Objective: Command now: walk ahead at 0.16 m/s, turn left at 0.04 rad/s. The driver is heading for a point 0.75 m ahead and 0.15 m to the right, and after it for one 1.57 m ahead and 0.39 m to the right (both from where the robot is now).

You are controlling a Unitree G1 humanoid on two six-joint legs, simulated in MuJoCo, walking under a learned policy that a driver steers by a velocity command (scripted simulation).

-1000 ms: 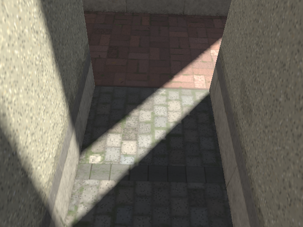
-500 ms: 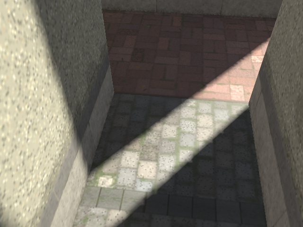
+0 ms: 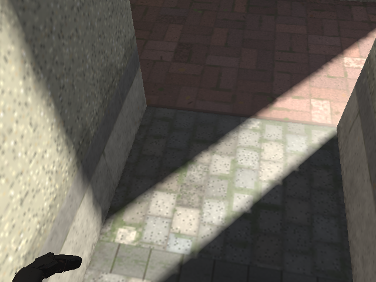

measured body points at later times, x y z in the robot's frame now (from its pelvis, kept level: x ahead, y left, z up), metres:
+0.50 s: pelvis +0.20 -0.08 -0.10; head +0.22 -0.10 +0.35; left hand +0.14 +0.15 -0.24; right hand +0.46 -0.27 -0.17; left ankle +0.36 +0.08 -0.78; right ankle +0.10 -0.15 -0.83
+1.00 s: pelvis +0.47 -0.08 -0.09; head +0.51 -0.06 +0.35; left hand +0.70 +0.14 -0.20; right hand +0.43 -0.36 -0.21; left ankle +0.36 +0.04 -0.83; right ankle +0.66 -0.25 -0.77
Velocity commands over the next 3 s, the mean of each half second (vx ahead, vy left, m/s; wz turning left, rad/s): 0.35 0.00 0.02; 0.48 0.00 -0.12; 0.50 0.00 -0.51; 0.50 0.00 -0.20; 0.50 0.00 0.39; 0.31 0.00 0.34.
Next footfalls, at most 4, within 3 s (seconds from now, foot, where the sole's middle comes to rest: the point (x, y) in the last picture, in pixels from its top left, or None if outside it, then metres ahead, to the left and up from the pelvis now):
0.12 right None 0.14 -0.15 -0.87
0.62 left None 0.40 0.04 -0.87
1.12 right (238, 228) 0.71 -0.22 -0.87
1.64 left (211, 165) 1.04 -0.16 -0.87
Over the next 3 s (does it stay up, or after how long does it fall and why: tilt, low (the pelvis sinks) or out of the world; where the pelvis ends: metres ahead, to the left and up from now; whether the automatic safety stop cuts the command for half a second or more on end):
stays up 1.50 -0.35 -0.09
